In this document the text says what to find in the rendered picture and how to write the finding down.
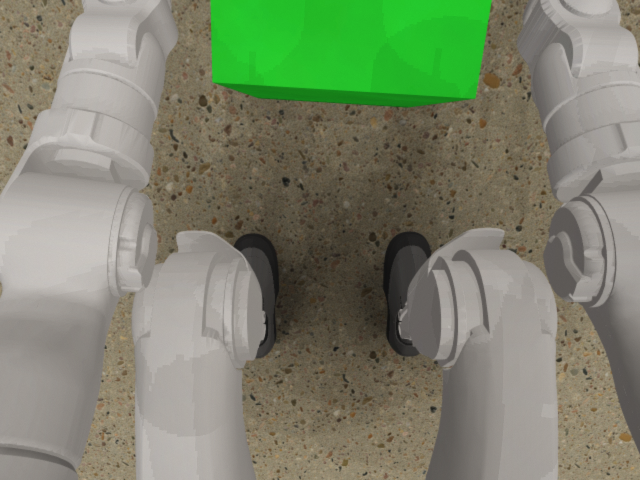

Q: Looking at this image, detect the robot right upper arm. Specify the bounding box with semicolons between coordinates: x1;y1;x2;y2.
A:
543;189;640;454

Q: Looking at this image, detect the robot left upper arm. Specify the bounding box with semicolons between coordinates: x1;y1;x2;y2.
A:
0;172;158;480

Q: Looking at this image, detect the right robot forearm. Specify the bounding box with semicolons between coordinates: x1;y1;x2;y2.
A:
517;0;640;203

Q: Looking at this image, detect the left robot thigh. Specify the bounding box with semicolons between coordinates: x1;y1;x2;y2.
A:
134;252;261;480

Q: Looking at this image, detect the carton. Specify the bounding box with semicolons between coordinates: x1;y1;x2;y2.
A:
211;0;492;108

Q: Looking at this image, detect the robot thigh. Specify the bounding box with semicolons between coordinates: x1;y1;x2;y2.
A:
134;252;261;480
418;249;558;480

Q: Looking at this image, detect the right robot thigh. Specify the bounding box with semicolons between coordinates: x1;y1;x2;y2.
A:
418;249;558;480

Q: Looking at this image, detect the left robot forearm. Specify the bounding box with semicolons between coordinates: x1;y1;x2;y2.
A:
0;0;178;205

